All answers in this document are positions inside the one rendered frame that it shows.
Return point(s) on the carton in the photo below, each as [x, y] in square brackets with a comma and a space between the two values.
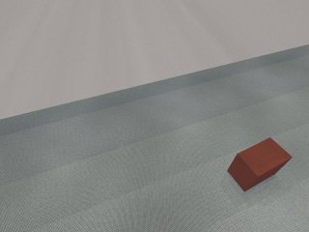
[257, 163]

